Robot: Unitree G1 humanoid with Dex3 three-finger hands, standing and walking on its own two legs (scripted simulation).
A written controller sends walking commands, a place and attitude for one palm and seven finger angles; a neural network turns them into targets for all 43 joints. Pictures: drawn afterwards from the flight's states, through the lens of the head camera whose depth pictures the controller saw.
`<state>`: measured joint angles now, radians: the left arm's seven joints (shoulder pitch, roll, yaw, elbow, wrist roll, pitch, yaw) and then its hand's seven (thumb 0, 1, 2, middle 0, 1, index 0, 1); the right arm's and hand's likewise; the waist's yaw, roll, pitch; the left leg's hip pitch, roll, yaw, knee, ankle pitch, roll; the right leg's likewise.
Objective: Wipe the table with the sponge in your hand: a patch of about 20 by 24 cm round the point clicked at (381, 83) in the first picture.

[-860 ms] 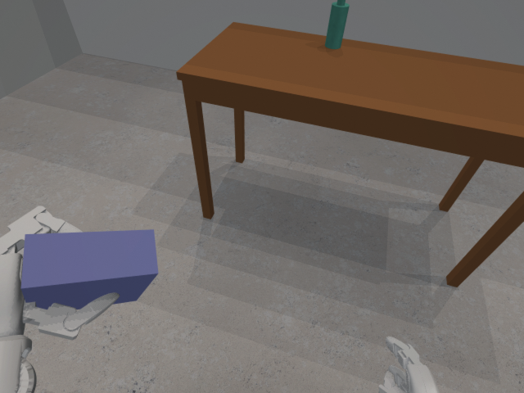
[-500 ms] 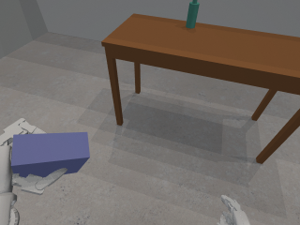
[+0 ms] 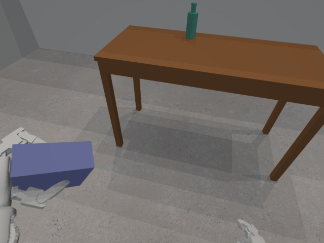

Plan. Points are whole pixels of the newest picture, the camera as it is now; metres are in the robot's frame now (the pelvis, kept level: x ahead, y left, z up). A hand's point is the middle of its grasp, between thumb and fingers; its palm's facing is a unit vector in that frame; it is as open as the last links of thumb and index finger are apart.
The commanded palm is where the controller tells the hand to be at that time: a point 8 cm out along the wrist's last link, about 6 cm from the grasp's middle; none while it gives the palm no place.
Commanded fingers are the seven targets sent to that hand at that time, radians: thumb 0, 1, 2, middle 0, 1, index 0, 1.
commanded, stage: walk to a spot facing it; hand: left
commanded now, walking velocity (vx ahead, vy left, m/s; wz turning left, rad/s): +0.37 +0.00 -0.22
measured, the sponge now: (63, 167) +0.22 +0.21 +0.15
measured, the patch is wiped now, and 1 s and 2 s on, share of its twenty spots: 0.00 0.00 0.00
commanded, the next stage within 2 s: turn to face it in 0.50 s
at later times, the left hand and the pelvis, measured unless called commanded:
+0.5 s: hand (102, 102) +0.39 +0.18 +0.18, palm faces +0.25 -0.86 -0.45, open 9.5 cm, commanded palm +0.34 +0.23 +0.19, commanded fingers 0.00 0.10 1.30 -1.20 -1.60 -1.20 -1.60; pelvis +0.14 -0.02 +0.01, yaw -9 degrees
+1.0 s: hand (161, 70) +0.53 +0.04 +0.20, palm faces +0.08 -0.85 -0.53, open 9.5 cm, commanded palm +0.49 +0.10 +0.19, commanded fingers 0.00 0.10 1.30 -1.20 -1.60 -1.20 -1.60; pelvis +0.25 -0.11 +0.01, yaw -20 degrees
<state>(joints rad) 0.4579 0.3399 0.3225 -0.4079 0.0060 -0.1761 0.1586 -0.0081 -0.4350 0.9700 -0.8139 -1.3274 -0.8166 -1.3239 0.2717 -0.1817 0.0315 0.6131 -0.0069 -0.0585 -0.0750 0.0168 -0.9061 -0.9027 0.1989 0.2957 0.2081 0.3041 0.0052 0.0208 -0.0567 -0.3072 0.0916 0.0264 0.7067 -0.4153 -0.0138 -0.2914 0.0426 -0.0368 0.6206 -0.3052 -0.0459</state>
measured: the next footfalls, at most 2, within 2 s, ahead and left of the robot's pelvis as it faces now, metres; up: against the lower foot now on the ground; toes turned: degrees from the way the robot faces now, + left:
left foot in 0.22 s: +0.13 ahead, +0.14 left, +0.00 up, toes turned +6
right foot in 0.58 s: +0.28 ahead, -0.15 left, +0.00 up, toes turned -20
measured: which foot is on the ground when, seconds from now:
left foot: up 0.00-0.20, down 0.22-0.60, up 0.62-1.00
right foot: down 0.00-0.24, up 0.26-0.56, down 0.58-1.00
